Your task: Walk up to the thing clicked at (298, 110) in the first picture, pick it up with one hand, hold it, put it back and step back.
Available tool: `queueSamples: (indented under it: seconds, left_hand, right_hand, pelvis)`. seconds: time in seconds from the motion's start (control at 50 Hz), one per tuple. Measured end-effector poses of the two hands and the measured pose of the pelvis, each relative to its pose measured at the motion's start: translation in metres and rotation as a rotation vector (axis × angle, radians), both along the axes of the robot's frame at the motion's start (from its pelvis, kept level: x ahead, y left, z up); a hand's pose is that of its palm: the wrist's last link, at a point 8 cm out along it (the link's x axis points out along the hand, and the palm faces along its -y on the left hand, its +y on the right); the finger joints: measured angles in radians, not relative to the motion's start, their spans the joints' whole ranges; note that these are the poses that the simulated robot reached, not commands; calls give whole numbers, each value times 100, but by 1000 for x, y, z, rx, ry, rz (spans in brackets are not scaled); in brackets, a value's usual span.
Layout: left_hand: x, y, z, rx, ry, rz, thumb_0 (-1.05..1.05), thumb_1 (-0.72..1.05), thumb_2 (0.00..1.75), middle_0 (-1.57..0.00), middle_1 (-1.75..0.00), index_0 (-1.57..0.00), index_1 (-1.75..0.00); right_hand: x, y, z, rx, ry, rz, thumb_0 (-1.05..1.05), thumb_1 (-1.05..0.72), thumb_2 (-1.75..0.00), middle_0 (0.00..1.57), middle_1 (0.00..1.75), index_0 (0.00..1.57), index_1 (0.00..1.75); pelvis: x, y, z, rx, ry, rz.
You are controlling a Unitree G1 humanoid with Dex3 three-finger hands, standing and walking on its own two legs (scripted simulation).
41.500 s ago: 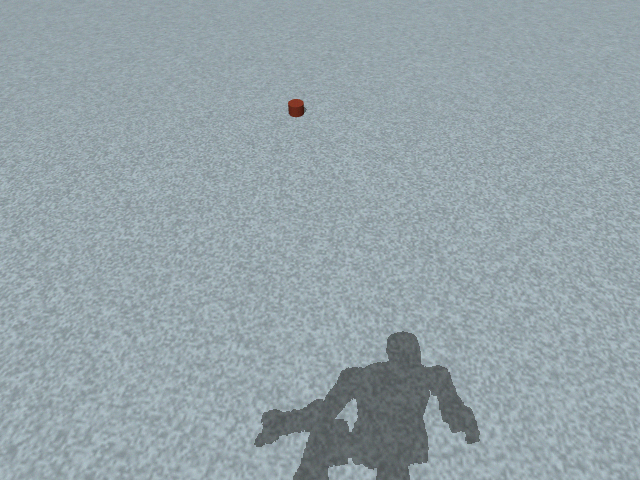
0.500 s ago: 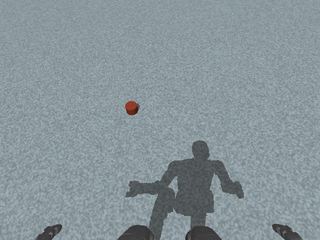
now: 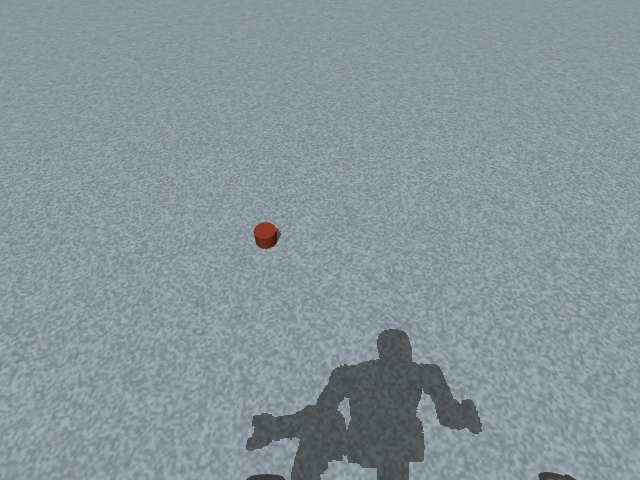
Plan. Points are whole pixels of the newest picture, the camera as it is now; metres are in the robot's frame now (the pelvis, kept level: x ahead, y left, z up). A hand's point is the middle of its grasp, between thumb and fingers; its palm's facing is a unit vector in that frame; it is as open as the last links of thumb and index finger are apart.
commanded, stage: step back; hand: left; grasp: from above
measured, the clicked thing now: (265, 235) +1.11 +0.26 -0.73
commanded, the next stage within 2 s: stand in 0.72 s
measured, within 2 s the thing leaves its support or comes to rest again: neither
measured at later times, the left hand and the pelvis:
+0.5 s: hand (133, 479) +0.15 +0.28 -0.15, palm faces -0.04 -0.93 -0.37, open 7.3 cm; pelvis +0.05 +0.02 +0.00, yaw -1 degrees
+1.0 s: hand (153, 462) +0.17 +0.25 -0.14, palm faces -0.04 -0.94 -0.33, open 7.3 cm; pelvis +0.06 +0.01 +0.01, yaw -1 degrees
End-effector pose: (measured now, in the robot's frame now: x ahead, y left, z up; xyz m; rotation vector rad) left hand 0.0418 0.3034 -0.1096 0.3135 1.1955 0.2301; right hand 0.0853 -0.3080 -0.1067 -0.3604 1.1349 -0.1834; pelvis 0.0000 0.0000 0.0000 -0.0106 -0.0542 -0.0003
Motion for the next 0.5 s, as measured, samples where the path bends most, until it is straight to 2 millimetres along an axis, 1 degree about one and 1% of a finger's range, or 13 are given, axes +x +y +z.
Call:
queueSamples:
  seconds: [0.08,0.14,0.2,0.26,0.32,0.38,0.44,0.5]
  left_hand:
    - [-2,13,1,3,-11,16,1,91,90,-21,-30,-21,-30]
    - [3,28,-5,3,0,17,1,90,90,-21,-30,-21,-30]
    - [14,38,-10,1,27,3,1,91,90,-21,-30,-21,-30]
    - [31,42,-9,-2,35,-20,1,91,90,-20,-30,-21,-30]
    - [50,42,-6,-1,17,-37,1,91,90,-20,-30,-21,-30]
    - [69,38,-5,7,-2,-54,1,91,90,-20,-30,-20,-30]
    - [86,30,-5,20,-28,-62,1,91,90,-20,-30,-20,-30]
    - [98,21,-2,15,-48,-71,1,91,90,-20,-30,-20,-30]
  right_hand:
    - [1,5,-1,-10,29,17,0,-91,-89,21,30,20,30]
    - [1,15,-2,-20,40,11,0,-91,-89,20,30,20,30]
    - [0,28,0,-15,29,-11,0,-91,-89,20,30,20,30]
    - [-2,36,5,-7,34,-29,0,-91,-89,21,30,20,30]
    - [-2,39,6,-4,47,-40,0,-91,-89,21,30,20,30]
    - [1,35,1,0,61,-56,0,-90,-89,21,30,20,30]
    - [8,28,-9,8,67,-78,0,-90,-89,21,30,20,30]
    - [19,27,-14,17,62,-87,0,-91,-89,21,30,20,30]
  pelvis:
    - [4,10,-1,-6,6,17]
    - [8,21,-4,4,4,24]
    - [15,28,-4,21,10,3]
    - [22,30,1,5,17,-1]
    - [29,29,3,5,23,-11]
    - [35,27,1,3,20,-14]
    - [40,22,-4,-5,10,-15]
    - [47,20,-5,-13,15,-10]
